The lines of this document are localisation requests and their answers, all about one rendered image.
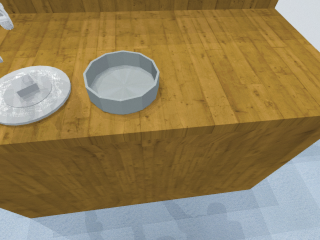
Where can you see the pot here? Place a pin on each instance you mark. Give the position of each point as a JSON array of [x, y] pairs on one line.
[[122, 82]]

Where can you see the knob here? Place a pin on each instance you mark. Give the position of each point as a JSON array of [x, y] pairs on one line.
[[24, 85]]

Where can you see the table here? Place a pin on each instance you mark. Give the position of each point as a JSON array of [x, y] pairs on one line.
[[238, 98]]

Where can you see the lid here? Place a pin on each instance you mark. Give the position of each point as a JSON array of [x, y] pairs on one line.
[[54, 89]]

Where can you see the robot left hand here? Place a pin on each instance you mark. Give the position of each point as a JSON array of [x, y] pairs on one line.
[[5, 22]]

